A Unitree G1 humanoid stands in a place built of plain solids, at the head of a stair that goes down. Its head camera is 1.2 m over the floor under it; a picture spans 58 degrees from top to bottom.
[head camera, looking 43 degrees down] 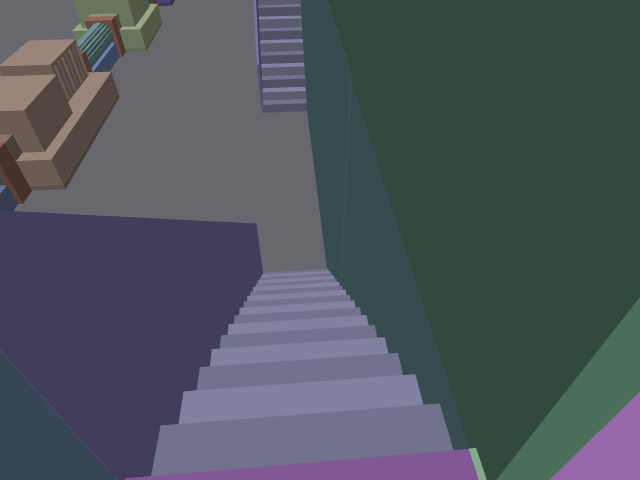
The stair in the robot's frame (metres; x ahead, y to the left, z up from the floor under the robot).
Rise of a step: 0.19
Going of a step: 0.22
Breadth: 0.92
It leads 5 degrees to the left of straight ahead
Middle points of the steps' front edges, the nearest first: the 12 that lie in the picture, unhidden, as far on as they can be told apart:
0.43 0.04 0.00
0.65 0.06 -0.19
0.87 0.07 -0.38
1.09 0.09 -0.58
1.31 0.11 -0.77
1.53 0.13 -0.96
1.75 0.15 -1.15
1.97 0.16 -1.34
2.19 0.18 -1.54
2.41 0.20 -1.73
2.63 0.22 -1.92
2.84 0.23 -2.11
